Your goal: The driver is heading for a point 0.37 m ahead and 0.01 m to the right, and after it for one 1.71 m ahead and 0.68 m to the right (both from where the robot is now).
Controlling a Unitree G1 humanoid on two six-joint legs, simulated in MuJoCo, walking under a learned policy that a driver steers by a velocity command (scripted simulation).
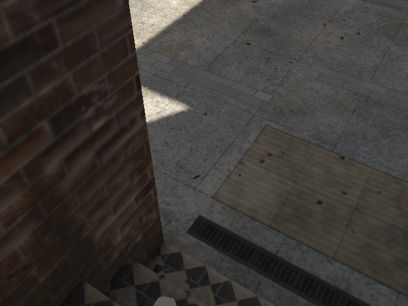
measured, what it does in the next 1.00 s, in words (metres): goes down, turning right: left foot 0.20 m lower, then right foot 0.20 m lower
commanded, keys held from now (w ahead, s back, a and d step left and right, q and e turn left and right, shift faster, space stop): w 0.22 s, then w+e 0.78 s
